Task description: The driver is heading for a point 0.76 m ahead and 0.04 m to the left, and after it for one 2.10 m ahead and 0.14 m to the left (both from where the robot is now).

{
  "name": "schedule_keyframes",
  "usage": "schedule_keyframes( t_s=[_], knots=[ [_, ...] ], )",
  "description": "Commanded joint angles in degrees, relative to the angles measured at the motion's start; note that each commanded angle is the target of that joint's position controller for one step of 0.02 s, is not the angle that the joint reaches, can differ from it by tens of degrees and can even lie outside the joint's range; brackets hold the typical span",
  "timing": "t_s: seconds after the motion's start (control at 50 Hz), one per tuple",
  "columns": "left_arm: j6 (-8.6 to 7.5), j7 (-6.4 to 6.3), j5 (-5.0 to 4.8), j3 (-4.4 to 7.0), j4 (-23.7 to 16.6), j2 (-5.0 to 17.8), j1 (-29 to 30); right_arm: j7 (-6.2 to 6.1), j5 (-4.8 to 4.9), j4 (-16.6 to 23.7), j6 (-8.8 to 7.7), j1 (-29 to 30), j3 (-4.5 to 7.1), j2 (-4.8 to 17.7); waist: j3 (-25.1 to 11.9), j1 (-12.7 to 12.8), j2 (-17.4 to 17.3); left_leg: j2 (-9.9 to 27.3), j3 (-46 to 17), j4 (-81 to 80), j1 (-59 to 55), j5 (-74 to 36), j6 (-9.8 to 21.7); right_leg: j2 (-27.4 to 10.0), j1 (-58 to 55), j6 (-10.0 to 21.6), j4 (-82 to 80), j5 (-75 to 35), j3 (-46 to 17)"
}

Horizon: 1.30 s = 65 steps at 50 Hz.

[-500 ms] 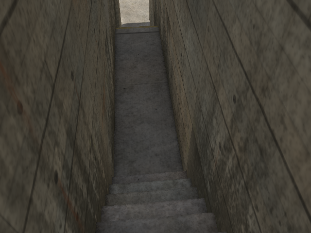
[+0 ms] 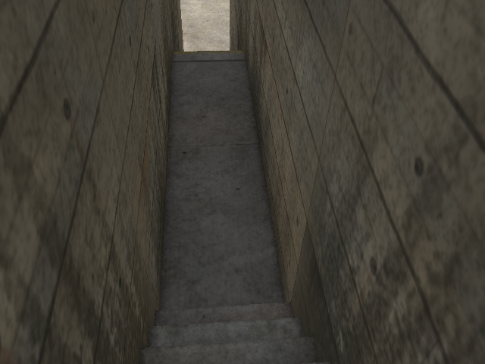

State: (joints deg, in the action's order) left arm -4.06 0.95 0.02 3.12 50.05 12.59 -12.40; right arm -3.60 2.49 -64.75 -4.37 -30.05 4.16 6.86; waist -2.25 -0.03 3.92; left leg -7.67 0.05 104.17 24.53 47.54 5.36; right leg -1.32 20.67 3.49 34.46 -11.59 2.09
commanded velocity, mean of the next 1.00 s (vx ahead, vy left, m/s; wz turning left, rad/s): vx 0.49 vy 0.00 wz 0.00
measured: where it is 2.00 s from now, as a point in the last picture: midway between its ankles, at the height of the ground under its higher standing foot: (231, 362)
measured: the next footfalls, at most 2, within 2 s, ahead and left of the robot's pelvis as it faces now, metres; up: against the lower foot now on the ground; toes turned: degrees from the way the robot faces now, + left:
left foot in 0.36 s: +0.26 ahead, +0.14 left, -0.22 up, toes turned -2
right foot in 0.74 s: +0.49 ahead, -0.06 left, -0.43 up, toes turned -3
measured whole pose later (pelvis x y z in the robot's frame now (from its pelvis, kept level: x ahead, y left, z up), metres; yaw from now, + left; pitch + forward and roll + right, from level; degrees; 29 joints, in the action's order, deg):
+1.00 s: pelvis +0.58 +0.04 -0.57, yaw -2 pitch +2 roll -2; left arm -3.4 -6.7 -1.4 1.0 61.9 8.1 -34.5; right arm 1.2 -0.4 -47.9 -2.6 -4.2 3.6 13.7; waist -1.0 3.1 -3.6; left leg 0.3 -8.2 39.6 36.7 -30.4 -2.9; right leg 3.3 19.8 4.7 65.8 45.5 2.3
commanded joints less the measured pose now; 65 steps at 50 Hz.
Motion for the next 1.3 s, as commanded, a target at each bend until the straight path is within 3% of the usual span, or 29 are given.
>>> schedule_keyframes(
  t_s=[0.02, 0.08, 0.14, 0.2, 0.24, 0.32, 0.34, 0.36, 0.4, 0.46, 0.5, 0.6, 0.64, 0.7, 0.72, 0.74, 0.78, 0.82, 0.84, 0.88, 0.94, 1.0, 1.06, 1.08, 1.1, 1.12, 1.16, 1.24, 1.3],
  knots=[
    [0.52, 0.55, -0.2, -0.39, 8.5, 2.9, -31.7, 1.62, 1.06, 8.0, -2.85, 0.4, 0.05, 1.5, 3.7, 4.9, 14.9, -2.6, -16.0, 21.4, 49.9, 0.0, -1.0, -17.3, -40.0, 13.7, 8.1, -38.9, -21.3],
    [0.17, 1.61, 1.58, 0.16, 6.8, 2.2, -19.7, -0.44, 1.77, 7.5, 0.53, 5.2, 1.61, 9.2, 5.4, -0.9, -12.8, 6.9, -13.8, 1.9, 38.9, -23.4, -0.2, -16.6, -6.6, 12.1, -0.1, 5.6, -23.7],
    [-1.06, -4.66, 3.28, 0.58, 4.4, 8.8, -7.1, 0.77, -2.31, 12.3, 1.73, 10.2, 0.8, 8.0, 6.1, -8.7, -6.5, 9.4, -8.5, -34.3, 8.5, -54.7, -8.1, -10.8, 23.9, 11.3, 0.6, -0.1, -19.1],
    [-1.9, -6.96, -1.76, 0.93, 5.4, 7.7, -10.5, 5.09, -3.9, 15.2, -0.33, 18.1, -0.75, 6.0, 3.3, -5.5, -3.2, 8.0, -4.0, -60.5, -7.7, -92.1, -5.9, -1.9, 27.1, 5.9, 11.1, 32.4, -8.6],
    [-0.12, -6.51, -2.23, 0.72, 6.2, 5.0, -14.4, 5.55, -3.16, 18.5, 0.95, 22.3, -0.79, 7.5, 4.1, -0.6, -0.6, 8.7, -3.8, -66.8, -1.3, -81.0, -6.3, -2.5, 16.0, 7.0, 19.1, 31.6, -11.5],
    [1.13, -4.1, -1.57, 1.04, 5.4, 3.2, -5.9, 5.6, -2.95, 11.8, 0.31, -2.0, 3.36, 16.8, 1.2, -10.5, 4.5, 11.8, -1.0, -67.8, -13.1, -66.2, -2.6, -4.6, 9.9, 7.0, 45.3, 9.8, -18.1],
    [0.46, -3.18, -1.37, 1.25, 6.7, 2.4, -6.7, 5.0, -4.39, 9.4, 0.76, -12.5, 4.05, 16.8, 0.2, -16.4, -2.3, 9.8, 5.4, -80.3, -26.5, -61.6, -0.5, 0.8, 12.4, 4.1, 63.7, -6.2, -10.4],
    [0.01, -3.46, -1.57, 0.87, 6.6, 0.5, -7.9, 5.31, -4.18, 6.7, 0.04, -18.9, 3.05, 14.5, 2.6, -18.3, -10.5, 18.3, -5.0, -90.5, -33.5, -73.6, 5.5, 8.4, 21.6, 2.0, 88.3, 29.8, -9.9],
    [-1.74, -3.79, -2.62, -0.17, 3.5, -4.4, -20.6, 6.45, -3.34, 4.8, 0.47, -13.7, 1.54, 14.2, 2.0, -3.2, -21.1, 27.3, -16.8, -57.9, -45.4, -111.4, 11.3, 8.7, 54.8, -1.2, 96.0, 64.0, -12.2],
    [1.62, -6.9, -4.88, 1.67, 1.5, 2.1, -6.9, 5.96, -3.23, 5.9, 1.67, -1.3, -0.31, 8.5, 5.8, -0.8, 3.9, 23.0, -24.5, -69.3, -14.9, -51.7, 10.7, 0.5, 48.9, -0.1, 75.1, 37.2, -12.6],
    [1.84, -6.62, -3.34, 1.6, -2.6, 2.6, -8.1, 1.17, -2.36, 10.2, 1.03, 12.5, -0.55, 10.8, 9.8, 8.2, -3.7, 21.7, -23.9, -69.3, 9.5, -62.9, 10.6, -3.1, 33.4, -5.2, 48.3, 20.5, -12.8],
    [0.92, -1.29, 1.49, 0.83, -2.8, 3.8, 0.3, -2.45, 1.21, 6.1, -1.15, 1.5, -0.39, 8.3, 5.8, 3.0, -2.7, 12.0, -11.1, -50.7, 8.5, -37.4, 5.0, -1.1, 14.8, -6.2, 13.4, -24.8, -7.5],
    [1.22, 0.14, -0.69, -0.91, -6.8, -0.5, 10.8, -1.76, 0.93, 4.3, 0.23, -4.5, -0.1, 8.6, 7.4, -4.7, -4.8, 11.3, -9.0, -50.0, 8.1, -37.1, 5.1, 2.3, 6.8, -6.4, 0.8, -20.9, -0.6],
    [1.22, -0.75, 0.08, 3.01, 4.0, 8.4, -20.3, 0.58, -0.83, 4.4, -0.55, 8.7, 1.75, 9.2, 0.0, 10.3, -13.3, 8.9, -6.1, -20.4, 10.1, -57.2, 3.8, 2.0, -14.0, -3.3, 7.0, -14.0, 4.8],
    [0.86, -0.64, 0.74, 4.62, 9.8, 11.5, -41.7, 1.79, -0.66, 6.5, -1.59, 17.6, 1.73, 9.9, -2.1, 22.4, -4.8, 5.0, -5.6, 1.9, 17.9, -63.5, 0.9, 0.6, -30.6, -1.2, 0.1, -15.3, 6.2],
    [0.99, -0.61, -0.11, 2.96, 10.2, 7.0, -44.3, 1.76, -1.18, 6.2, -2.45, 17.1, 0.65, 5.1, 5.2, 24.7, 9.7, -6.2, -4.7, 30.8, 26.6, -11.8, -1.0, -8.2, -31.7, 5.5, -18.1, -16.9, -2.5],
    [-0.01, 0.79, 0.58, -0.54, 8.7, 3.3, -34.6, 2.33, 1.05, 9.9, -2.52, 0.7, -0.12, 1.8, 1.8, 4.2, 11.2, -0.2, -18.5, 20.2, 53.3, -0.8, -1.4, -20.5, -41.0, 13.7, 10.0, -40.3, -23.6],
    [-0.23, 1.02, 1.76, 1.33, 9.2, 5.4, -25.4, 0.63, 2.61, 10.6, 0.14, 9.2, 0.55, 6.9, 3.9, 1.4, -6.1, 6.5, -18.0, 1.5, 48.8, -18.2, -0.4, -22.5, -16.8, 14.0, 2.5, 8.7, -31.9],
    [-0.81, -0.07, 2.6, -0.3, 5.4, 2.7, -18.3, -0.01, 1.18, 9.5, 1.59, 9.8, 1.62, 11.2, 5.5, -0.9, -14.4, 7.1, -16.7, -4.7, 38.7, -25.3, -1.2, -17.9, -4.0, 11.0, 2.1, 0.4, -27.0],
    [-1.39, -6.05, 2.64, -0.07, 2.7, 8.3, -4.6, 0.7, -1.2, 13.0, 2.97, 11.0, 0.95, 9.0, 9.1, -9.6, -6.7, 8.4, -9.3, -36.8, 9.3, -52.5, -8.2, -10.9, 27.8, 9.5, 1.4, 1.6, -18.2],
    [-2.35, -9.38, -2.39, -0.73, 5.8, 4.3, -10.8, 4.72, -3.77, 13.7, 1.22, 16.0, -0.6, 6.5, 6.6, -6.6, -5.9, 4.8, -1.0, -60.2, -10.3, -91.9, -9.1, 0.6, 32.2, 4.2, 14.8, 29.0, -3.7],
    [1.1, -8.14, -2.21, -0.54, 8.1, 3.7, -16.1, 6.62, -3.48, 18.5, 2.97, 23.7, -1.3, 6.3, 5.2, 0.9, 1.2, 7.6, -4.1, -74.4, -1.7, -84.9, -8.4, -1.5, 10.3, 4.7, 25.1, 25.9, -8.5],
    [1.92, -5.21, -1.82, -0.21, 7.0, 2.4, -2.9, 6.63, -3.9, 7.9, 1.72, -10.4, 2.83, 16.1, -1.5, -16.8, 4.8, 12.4, -2.7, -75.0, -25.8, -79.5, -3.1, -1.8, 13.8, 2.5, 51.0, 10.9, -11.1],
    [0.81, -4.9, -1.62, 0.49, 7.0, 1.4, 0.1, 5.72, -5.6, 3.4, 1.22, -23.8, 3.91, 20.0, -1.0, -24.1, -6.6, 15.9, -3.8, -80.7, -35.1, -88.8, 0.6, 7.2, 20.0, -2.8, 81.5, 18.3, -6.8],
    [0.57, -4.5, -1.72, -0.79, 7.0, -4.7, -16.9, 5.73, -5.19, 4.9, 1.05, -14.9, 1.24, 17.0, 2.3, -11.0, -22.5, 23.3, -11.9, -66.5, -42.3, -123.0, 7.6, 15.5, 39.5, -5.4, 98.5, 68.5, -9.7],
    [0.5, -4.16, -2.67, -1.03, 5.7, -4.6, -25.0, 5.98, -4.61, 5.9, 0.86, -5.9, -0.5, 13.1, -2.6, 0.6, -27.5, 28.4, -20.0, -60.5, -43.2, -129.6, 12.6, 8.8, 44.1, -6.1, 89.6, 66.5, -15.3],
    [1.18, -6.43, -2.37, -1.08, 3.0, -1.9, -16.3, 6.05, -3.31, 7.0, 0.28, -0.7, -0.92, 11.8, -1.4, 0.0, -9.0, 26.4, -19.6, -65.5, -32.2, -104.5, 13.4, 4.3, 44.4, -5.1, 80.3, 57.8, -12.2],
    [4.46, -6.87, -3.4, -0.65, -2.3, 1.2, -2.4, 0.98, -4.99, 9.8, 3.17, 7.2, -1.21, 12.1, 4.4, 4.6, 2.9, 26.2, -25.3, -67.0, 1.0, -78.2, 13.5, 0.4, 33.7, -7.8, 53.4, 24.0, -16.5],
    [4.96, -4.81, -0.07, -1.64, 0.1, -2.0, -9.7, 0.11, -3.8, 11.5, 2.73, 13.8, -1.94, 12.4, -0.7, 10.4, -7.3, 16.9, -14.0, -66.9, 13.1, -77.8, 5.7, 1.1, 2.7, -7.3, 39.5, 6.5, -6.4]
  ],
)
